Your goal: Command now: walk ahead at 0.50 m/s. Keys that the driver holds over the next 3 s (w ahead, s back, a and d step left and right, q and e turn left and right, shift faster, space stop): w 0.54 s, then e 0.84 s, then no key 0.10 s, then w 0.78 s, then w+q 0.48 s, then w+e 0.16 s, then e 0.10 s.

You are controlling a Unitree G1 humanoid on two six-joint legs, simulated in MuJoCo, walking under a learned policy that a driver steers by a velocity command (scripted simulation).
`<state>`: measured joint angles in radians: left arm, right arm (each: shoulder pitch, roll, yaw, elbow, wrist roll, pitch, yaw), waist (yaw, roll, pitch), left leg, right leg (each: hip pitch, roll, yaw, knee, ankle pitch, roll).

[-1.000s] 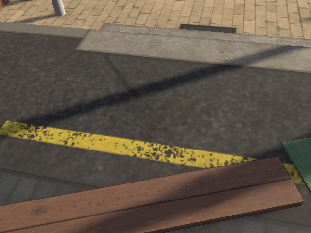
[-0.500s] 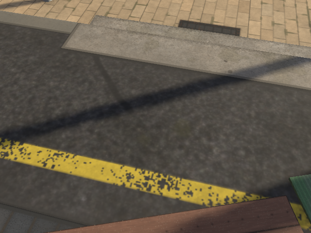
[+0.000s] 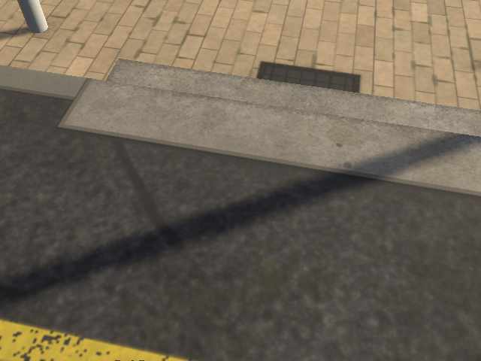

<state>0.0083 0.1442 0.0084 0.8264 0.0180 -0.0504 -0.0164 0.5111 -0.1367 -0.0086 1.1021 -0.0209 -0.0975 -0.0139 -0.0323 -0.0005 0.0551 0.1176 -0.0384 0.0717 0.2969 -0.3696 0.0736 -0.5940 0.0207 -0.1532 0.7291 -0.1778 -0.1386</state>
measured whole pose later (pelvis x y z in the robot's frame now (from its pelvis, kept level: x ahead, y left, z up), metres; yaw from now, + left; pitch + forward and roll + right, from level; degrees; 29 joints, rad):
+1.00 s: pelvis +0.47 +0.06 +0.01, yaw -11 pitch +0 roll +0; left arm 0.17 0.20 0.05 0.91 0.04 0.02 -0.03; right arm 0.28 -0.20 -0.04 0.93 -0.01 -0.06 -0.04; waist 0.01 -0.03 0.09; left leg -0.14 -0.02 0.27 0.39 -0.26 0.10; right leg -0.54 -0.03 -0.08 0.81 -0.15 -0.06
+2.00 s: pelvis +0.57 +0.00 +0.01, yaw -31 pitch +2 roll +0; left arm 0.10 0.25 0.05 0.80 0.03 -0.02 -0.05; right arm 0.47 -0.22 -0.06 0.94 -0.02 -0.07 0.01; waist -0.08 -0.01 0.00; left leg 0.03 0.01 0.01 0.26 -0.32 0.00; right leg -0.44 -0.02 -0.06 0.57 -0.22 -0.03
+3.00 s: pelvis +1.02 -0.24 +0.01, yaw -19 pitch +0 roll +1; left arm 0.13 0.25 0.02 0.79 0.02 -0.02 -0.02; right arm 0.38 -0.24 -0.04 0.92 -0.01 -0.07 0.00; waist -0.04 -0.05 0.05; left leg 0.06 -0.14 0.00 0.20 -0.26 0.12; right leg -0.63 -0.08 -0.03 0.66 0.03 -0.03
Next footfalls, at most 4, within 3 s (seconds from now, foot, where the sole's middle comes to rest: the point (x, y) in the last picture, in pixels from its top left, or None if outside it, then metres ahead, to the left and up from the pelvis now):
0.60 left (200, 343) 0.50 0.11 -0.77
1.14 right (261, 326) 0.54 -0.05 -0.77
1.58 left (187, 321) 0.56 0.15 -0.77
2.04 right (295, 297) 0.62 -0.15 -0.77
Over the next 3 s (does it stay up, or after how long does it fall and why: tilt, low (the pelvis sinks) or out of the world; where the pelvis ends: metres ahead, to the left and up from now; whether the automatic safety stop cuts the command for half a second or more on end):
stays up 1.02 -0.24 0.01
